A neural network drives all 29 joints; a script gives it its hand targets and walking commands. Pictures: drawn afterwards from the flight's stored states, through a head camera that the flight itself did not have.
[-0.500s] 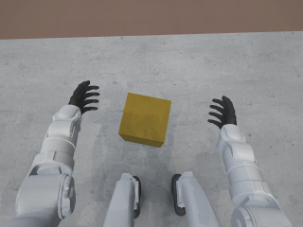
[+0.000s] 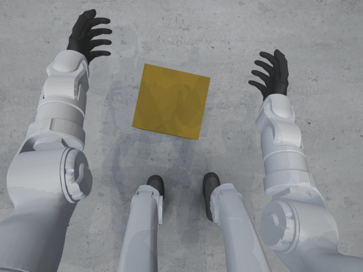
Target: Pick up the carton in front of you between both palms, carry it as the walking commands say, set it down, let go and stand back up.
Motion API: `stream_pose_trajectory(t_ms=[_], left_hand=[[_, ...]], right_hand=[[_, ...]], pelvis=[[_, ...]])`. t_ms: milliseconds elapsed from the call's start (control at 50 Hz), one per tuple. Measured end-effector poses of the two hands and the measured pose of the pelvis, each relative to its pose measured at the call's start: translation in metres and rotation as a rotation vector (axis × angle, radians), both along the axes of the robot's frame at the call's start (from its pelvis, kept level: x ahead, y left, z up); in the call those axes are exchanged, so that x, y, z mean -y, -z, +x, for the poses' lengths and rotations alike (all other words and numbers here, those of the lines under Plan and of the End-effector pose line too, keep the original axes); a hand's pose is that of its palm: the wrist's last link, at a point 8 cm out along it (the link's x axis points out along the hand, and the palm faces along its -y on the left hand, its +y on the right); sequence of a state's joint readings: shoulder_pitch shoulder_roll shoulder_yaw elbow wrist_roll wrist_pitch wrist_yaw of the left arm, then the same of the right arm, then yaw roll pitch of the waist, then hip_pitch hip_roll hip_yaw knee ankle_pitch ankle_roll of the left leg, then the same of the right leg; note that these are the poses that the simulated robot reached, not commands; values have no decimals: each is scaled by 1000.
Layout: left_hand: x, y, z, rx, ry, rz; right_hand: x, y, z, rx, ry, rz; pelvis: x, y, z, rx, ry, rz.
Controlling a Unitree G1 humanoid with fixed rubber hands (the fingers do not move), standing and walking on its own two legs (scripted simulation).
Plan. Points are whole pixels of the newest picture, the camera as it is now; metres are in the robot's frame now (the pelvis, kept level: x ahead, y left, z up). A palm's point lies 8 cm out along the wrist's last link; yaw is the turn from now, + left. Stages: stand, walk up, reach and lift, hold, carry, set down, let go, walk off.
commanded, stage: reach and lift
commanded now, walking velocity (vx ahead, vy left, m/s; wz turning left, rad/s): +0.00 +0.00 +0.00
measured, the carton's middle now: (170, 107) +0.48 +0.04 -0.51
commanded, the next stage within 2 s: none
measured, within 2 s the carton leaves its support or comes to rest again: leaves its support in 1.50 s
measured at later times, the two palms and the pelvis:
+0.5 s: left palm (114, 92) +0.50 +0.21 -0.38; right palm (235, 111) +0.45 -0.16 -0.37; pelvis -0.06 -0.02 -0.21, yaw -2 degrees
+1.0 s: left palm (124, 96) +0.50 +0.19 -0.44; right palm (230, 109) +0.46 -0.16 -0.42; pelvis -0.05 -0.02 -0.26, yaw -3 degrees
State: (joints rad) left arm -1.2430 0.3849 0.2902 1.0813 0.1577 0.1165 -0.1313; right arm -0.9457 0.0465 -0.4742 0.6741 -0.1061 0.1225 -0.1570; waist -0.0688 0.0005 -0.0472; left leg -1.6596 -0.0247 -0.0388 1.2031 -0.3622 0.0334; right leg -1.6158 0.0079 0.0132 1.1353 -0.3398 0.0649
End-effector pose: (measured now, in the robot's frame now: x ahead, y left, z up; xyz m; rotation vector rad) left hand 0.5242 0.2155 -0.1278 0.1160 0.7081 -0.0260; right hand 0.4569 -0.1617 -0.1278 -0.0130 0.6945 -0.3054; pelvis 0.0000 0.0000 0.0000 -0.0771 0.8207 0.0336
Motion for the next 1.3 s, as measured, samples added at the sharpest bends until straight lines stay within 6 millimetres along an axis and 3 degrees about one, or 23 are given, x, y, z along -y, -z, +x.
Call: stream_pose_trajectory(t_ms=[120, 240, 360, 500, 620, 700, 800, 1100, 1220, 1300], left_hand=[[3, 67, -15, -33, -30, -4], [-1, 141, -26, -22, -49, 8], [0, 199, -27, -1, -45, 12], [6, 247, -24, -9, -41, 9], [10, 287, -25, -41, -41, 2], [16, 309, -24, -41, -29, -1], [22, 323, -22, -29, -15, 0], [27, 307, -28, -28, -14, -3], [38, 304, -26, -32, 11, -17], [41, 304, -25, -65, 20, 4]], right_hand=[[-2, 62, -3, -29, -17, 12], [-2, 134, -7, -34, -36, 14], [1, 193, -10, -31, -38, 15], [0, 243, -9, -43, -38, 29], [0, 281, -7, -87, -53, 26], [6, 292, 4, -80, -52, 19], [8, 304, 6, -88, -53, 23], [-4, 294, 2, -73, -75, 38], [-32, 293, 9, -64, -123, 75], [-36, 292, 11, -68, -73, 72]], pelvis=[[6, 44, -3, -58, 0, -9], [14, 104, -19, -56, 5, -15], [19, 163, -39, 7, 9, -19], [20, 211, -57, 100, 18, -17], [18, 237, -62, 152, 22, -17], [17, 249, -61, 176, 30, -20], [15, 259, -56, 190, 39, -18], [19, 257, -53, 179, 36, -15], [19, 255, -57, 182, 32, -13], [19, 257, -57, 183, 28, -16]])
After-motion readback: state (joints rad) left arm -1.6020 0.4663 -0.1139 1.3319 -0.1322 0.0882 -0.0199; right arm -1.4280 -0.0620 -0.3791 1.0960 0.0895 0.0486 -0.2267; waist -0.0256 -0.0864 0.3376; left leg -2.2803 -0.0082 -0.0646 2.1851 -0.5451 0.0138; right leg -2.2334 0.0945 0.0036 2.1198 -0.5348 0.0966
